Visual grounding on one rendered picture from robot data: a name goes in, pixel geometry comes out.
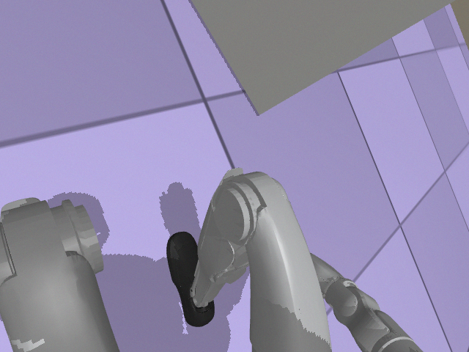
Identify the right robot foot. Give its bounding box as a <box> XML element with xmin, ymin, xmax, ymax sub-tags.
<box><xmin>166</xmin><ymin>232</ymin><xmax>215</xmax><ymax>327</ymax></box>

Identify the right robot hand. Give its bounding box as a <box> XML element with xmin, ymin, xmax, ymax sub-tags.
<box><xmin>310</xmin><ymin>253</ymin><xmax>344</xmax><ymax>298</ymax></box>

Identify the right robot arm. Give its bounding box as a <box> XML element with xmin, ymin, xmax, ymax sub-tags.
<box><xmin>325</xmin><ymin>278</ymin><xmax>423</xmax><ymax>352</ymax></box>

